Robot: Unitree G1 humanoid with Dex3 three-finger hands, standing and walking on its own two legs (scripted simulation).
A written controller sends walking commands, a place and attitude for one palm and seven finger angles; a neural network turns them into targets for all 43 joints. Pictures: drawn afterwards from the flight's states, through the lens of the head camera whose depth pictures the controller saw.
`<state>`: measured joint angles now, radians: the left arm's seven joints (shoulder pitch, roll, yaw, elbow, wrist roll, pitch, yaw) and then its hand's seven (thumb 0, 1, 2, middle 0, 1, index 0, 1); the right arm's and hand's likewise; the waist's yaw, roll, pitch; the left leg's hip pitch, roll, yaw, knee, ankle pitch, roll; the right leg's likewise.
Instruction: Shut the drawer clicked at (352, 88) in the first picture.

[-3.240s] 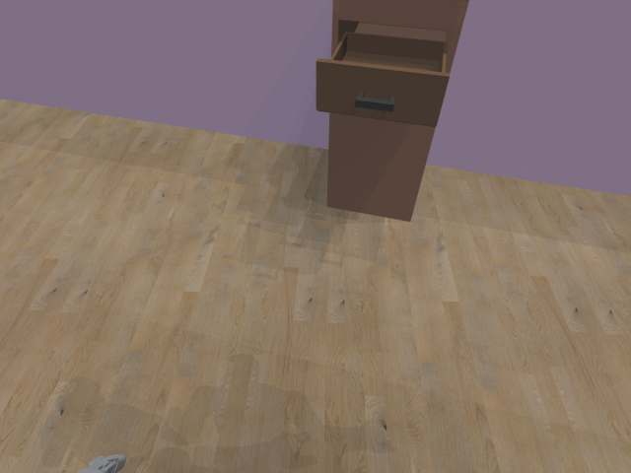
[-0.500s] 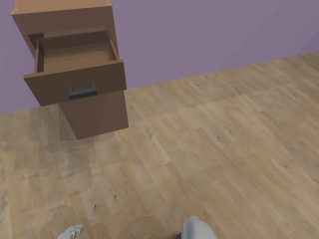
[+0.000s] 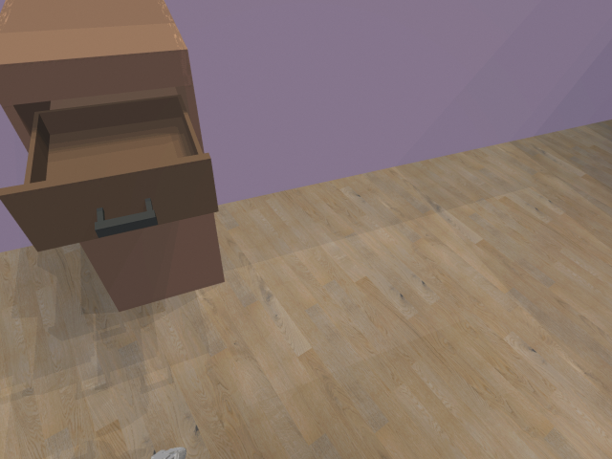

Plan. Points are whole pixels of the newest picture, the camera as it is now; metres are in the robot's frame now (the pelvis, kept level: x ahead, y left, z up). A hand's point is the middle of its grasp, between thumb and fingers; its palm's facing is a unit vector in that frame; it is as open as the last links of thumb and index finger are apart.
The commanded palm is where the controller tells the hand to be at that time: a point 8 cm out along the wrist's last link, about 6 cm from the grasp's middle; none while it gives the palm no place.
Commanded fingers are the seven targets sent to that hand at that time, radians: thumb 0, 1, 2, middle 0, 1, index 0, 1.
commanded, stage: turn to face it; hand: left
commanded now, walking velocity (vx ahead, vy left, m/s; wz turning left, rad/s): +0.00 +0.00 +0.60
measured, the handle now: (126, 215) +0.52 +0.34 -0.02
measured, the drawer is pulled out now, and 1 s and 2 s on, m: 0.30 0.30 0.30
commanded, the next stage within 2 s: take the last steps up to it in 0.60 s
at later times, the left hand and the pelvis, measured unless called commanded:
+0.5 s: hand out of the picture +0.02 +0.18 -0.14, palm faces +0.25 -0.92 -0.30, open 7.4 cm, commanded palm none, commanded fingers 0.00 0.90 0.90 -0.20 -0.30 -0.20 -0.30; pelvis -0.02 -0.04 +0.00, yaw +13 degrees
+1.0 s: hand out of the picture -0.13 +0.16 -0.17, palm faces +0.41 -0.90 -0.17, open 7.4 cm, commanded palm none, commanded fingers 0.00 0.90 0.90 -0.20 -0.30 -0.20 -0.30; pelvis -0.03 +0.00 +0.01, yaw +21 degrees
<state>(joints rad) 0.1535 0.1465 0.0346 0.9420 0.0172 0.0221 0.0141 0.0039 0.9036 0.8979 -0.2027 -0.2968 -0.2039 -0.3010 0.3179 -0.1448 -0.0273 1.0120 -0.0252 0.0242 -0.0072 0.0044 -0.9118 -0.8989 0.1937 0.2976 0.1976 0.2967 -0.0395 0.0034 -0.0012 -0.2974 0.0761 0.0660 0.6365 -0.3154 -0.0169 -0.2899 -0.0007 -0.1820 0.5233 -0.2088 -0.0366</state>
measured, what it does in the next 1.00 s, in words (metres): steps on the spot, turning left: right foot, then left foot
